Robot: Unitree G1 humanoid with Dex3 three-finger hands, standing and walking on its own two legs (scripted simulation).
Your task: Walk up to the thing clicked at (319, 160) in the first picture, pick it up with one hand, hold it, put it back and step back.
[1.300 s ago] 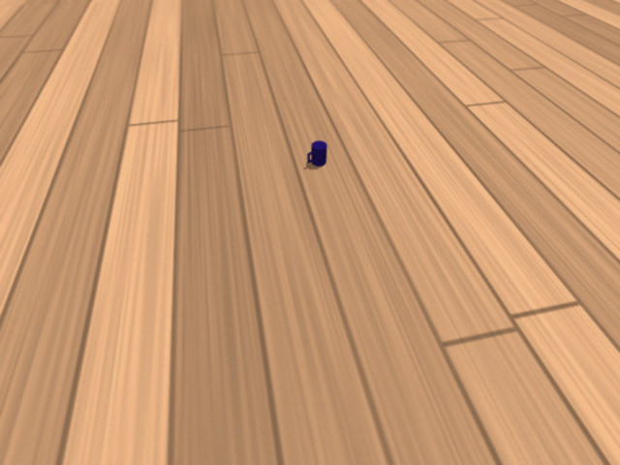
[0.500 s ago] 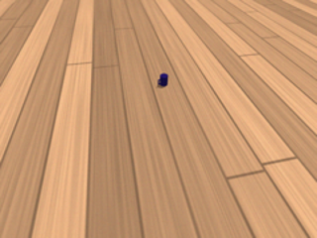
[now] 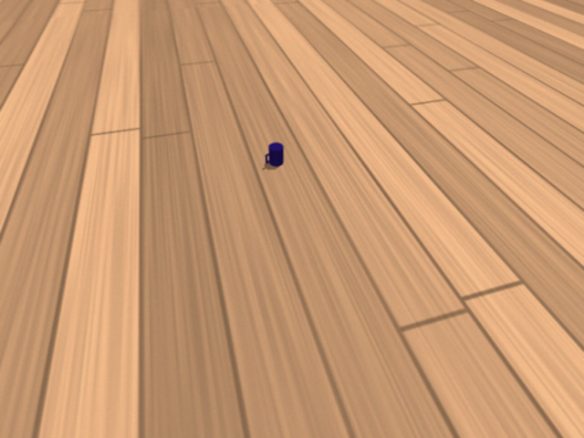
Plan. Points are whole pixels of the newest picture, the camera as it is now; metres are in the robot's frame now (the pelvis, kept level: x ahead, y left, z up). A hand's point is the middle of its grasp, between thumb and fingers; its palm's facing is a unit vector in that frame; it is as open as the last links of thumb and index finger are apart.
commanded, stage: walk up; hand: left
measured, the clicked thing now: (273, 155) +1.72 +0.12 -0.72
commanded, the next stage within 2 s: none
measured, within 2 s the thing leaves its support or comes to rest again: neither
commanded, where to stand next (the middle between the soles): +1.32 -0.09 m, yaw -5 degrees
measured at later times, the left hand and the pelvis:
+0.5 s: hand (163, 412) +0.22 +0.21 -0.15, palm faces -0.05 -0.94 -0.34, open 7.4 cm; pelvis +0.19 -0.06 -0.01, yaw -3 degrees
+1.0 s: hand (210, 233) +0.60 +0.20 -0.14, palm faces -0.15 -0.90 -0.41, open 7.4 cm; pelvis +0.46 -0.08 -0.03, yaw -5 degrees
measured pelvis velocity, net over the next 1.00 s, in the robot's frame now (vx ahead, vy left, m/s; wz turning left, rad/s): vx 0.46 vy -0.08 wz -0.09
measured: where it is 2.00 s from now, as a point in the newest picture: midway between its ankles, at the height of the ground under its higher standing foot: (312, 280)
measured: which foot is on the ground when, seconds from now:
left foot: down 0.00-0.14, up 0.16-0.54, down 0.56-1.00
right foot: up 0.00-0.12, down 0.14-0.60, up 0.62-0.96, down 0.98-1.00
